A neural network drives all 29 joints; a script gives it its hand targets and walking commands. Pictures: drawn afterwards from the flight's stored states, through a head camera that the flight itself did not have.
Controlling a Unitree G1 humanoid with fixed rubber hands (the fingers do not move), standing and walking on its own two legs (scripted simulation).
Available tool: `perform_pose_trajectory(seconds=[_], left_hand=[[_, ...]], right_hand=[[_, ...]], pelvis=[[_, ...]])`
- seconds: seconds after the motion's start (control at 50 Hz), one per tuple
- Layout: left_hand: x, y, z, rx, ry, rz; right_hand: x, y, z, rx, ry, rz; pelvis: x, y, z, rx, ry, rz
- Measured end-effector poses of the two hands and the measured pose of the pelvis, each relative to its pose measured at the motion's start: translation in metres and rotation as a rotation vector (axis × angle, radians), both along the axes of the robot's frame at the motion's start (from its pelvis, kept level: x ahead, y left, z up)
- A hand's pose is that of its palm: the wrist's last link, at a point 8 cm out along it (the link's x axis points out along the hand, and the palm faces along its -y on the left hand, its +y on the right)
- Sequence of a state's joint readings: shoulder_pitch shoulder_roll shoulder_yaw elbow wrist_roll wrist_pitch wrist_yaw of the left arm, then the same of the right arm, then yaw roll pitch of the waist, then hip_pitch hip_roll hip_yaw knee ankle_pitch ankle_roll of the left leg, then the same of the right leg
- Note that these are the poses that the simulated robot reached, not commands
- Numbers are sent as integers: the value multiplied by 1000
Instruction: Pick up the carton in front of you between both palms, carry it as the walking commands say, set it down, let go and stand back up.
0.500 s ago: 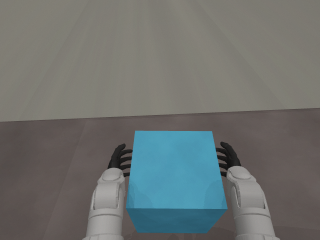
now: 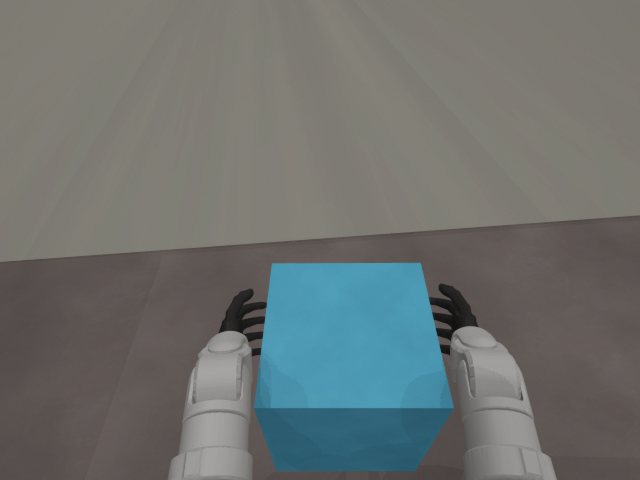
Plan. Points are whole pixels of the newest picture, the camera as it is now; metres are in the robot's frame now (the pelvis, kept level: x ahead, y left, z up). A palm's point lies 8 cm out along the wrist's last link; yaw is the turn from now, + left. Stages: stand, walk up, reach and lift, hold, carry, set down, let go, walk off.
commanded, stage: set down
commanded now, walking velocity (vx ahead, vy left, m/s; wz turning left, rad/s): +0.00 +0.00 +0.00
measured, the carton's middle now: (345, 370) +0.31 +0.00 -0.04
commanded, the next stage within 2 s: none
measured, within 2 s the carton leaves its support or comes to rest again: neither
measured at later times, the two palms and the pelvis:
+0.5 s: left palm (258, 378) +0.35 +0.15 -0.14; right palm (433, 377) +0.35 -0.15 -0.13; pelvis -0.04 +0.01 -0.06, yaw +1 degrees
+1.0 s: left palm (274, 390) +0.40 +0.14 -0.28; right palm (420, 394) +0.39 -0.15 -0.27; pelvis -0.04 +0.01 -0.19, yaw +1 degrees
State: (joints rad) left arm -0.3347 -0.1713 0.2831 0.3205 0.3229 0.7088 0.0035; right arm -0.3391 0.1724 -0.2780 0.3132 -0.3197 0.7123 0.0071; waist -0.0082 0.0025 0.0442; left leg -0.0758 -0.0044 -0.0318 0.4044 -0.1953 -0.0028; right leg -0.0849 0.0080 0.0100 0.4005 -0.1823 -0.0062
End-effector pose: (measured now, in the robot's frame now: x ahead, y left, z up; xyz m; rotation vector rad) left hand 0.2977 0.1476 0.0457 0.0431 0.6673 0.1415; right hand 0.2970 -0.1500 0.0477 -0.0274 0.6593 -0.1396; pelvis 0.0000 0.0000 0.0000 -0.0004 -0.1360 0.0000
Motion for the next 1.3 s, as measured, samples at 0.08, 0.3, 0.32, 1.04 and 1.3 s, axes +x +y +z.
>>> perform_pose_trajectory(seconds=[0.08, 0.3, 0.32, 1.04, 1.3], left_hand=[[7, 1, -3, -24, -1, 23], [39, 0, -55, 1, 46, 2], [40, 0, -66, 4, 52, -1], [107, -5, -339, -37, 11, -26], [125, -11, -426, -40, 10, -53]], right_hand=[[7, 2, -2, 26, 0, -22], [37, 1, -56, 3, 46, -14], [38, 2, -67, -1, 51, -11], [91, -5, -337, 33, 11, -79], [101, -10, -423, 29, 10, -102]], pelvis=[[-10, 3, -5, -2, -11, 6], [-30, 10, -24, 0, 126, 8], [-31, 10, -26, 0, 157, 8], [-43, 7, -204, -12, 924, 18], [-66, 10, -276, -23, 948, 17]])
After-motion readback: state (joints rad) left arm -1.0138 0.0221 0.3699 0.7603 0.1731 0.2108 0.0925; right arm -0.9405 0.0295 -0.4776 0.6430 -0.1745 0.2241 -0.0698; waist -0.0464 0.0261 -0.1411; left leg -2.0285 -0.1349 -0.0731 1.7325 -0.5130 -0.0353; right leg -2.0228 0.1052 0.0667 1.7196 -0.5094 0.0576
